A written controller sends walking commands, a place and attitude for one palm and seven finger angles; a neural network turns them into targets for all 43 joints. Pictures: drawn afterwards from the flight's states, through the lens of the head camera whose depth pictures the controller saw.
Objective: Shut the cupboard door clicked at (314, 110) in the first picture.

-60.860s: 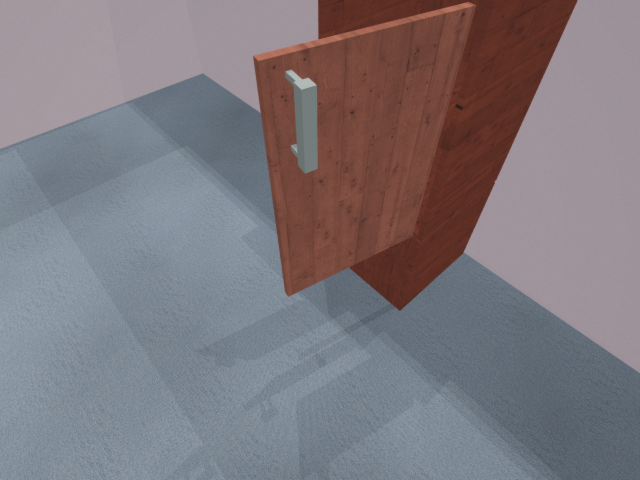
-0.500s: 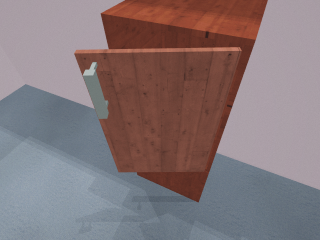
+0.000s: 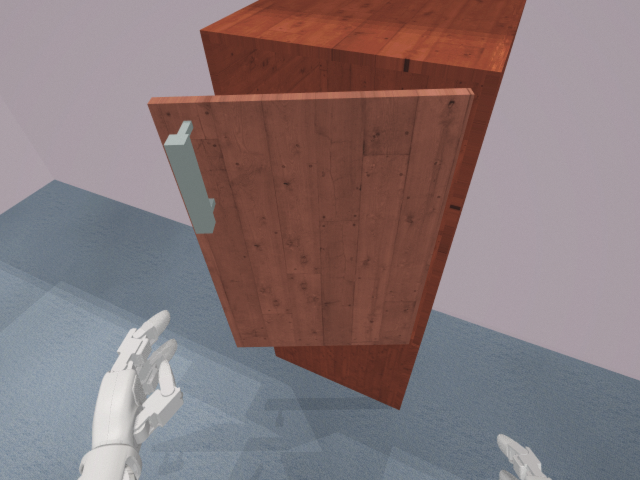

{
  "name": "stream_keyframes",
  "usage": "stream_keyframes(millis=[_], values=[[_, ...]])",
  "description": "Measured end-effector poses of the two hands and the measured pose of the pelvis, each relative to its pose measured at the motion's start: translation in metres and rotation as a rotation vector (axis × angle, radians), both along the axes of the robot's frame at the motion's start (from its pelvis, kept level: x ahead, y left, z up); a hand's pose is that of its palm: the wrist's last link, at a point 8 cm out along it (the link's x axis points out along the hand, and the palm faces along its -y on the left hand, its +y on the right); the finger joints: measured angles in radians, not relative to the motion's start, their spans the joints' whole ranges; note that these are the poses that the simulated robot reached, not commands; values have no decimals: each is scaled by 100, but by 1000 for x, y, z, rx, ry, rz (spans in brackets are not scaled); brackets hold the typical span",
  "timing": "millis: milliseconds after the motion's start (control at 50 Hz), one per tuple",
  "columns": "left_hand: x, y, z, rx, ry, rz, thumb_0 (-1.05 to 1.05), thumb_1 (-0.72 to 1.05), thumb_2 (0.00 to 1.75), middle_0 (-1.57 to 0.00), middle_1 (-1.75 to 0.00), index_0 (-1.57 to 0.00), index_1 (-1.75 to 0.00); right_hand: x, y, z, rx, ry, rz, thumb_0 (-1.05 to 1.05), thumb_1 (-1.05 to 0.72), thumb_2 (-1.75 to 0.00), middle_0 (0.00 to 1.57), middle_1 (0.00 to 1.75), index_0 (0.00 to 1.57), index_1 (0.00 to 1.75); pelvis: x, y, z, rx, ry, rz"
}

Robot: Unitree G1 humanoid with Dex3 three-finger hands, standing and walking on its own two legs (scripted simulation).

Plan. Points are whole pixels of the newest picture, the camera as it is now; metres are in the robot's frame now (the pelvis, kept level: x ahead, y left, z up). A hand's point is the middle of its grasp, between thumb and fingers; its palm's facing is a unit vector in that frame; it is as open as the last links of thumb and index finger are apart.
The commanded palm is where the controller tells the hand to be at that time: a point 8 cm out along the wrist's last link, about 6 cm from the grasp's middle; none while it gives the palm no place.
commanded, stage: raise the hand and make a fist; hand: left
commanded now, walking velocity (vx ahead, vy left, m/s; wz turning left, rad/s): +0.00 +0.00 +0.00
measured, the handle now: (196, 178) +0.45 +0.17 +0.17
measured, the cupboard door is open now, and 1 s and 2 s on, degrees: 25 25 25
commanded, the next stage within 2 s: bring the fist close to the handle in 1.70 s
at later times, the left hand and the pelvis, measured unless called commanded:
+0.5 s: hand (193, 421) +0.19 +0.15 +0.05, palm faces -0.12 -0.99 -0.04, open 4.7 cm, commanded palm +0.14 +0.22 +0.06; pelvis -0.03 -0.02 -0.04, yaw +0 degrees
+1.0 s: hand (116, 368) +0.21 +0.20 +0.13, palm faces +0.07 -1.00 -0.07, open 3.1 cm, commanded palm +0.18 +0.25 +0.13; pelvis -0.01 +0.01 +0.00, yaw +0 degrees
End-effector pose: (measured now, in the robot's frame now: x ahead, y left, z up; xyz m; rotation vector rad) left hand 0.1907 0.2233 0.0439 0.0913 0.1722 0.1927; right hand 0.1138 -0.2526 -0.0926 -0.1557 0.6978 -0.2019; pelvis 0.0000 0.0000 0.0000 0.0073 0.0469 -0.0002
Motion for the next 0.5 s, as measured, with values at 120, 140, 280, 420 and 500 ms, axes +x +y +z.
stream_keyframes(millis=[120,140,280,420,500], values=[[-23,-19,-27,-116,-199,-197,1,91,90,-34,-45,-34,-46,45,-13,20,-52,-162,80,1,-90,-90,20,30,20,30,-21,-19,-29,13,80,-18],[-36,-17,-40,-131,-154,-195,1,91,90,-36,-47,-36,-48,50,-15,22,-66,-175,96,1,-90,-90,20,30,20,30,-23,-21,-33,10,82,-14],[-102,10,-46,-37,-73,-21,2,90,90,-48,-61,-48,-61,71,-9,19,-104,-238,190,1,-90,-90,19,30,20,30,-32,-28,-49,-37,84,26],[-51,-13,18,4,-367,-223,2,90,91,-61,-75,-61,-75,48,14,-11,-12,-182,176,1,-90,-90,20,30,21,30,-40,-27,-50,-54,67,31],[-18,-22,7,-63,-152,-316,2,90,90,-68,-83,-68,-83,19,16,-16,43,-103,79,1,-90,-90,20,30,21,30,-33,-24,-37,-31,59,7]])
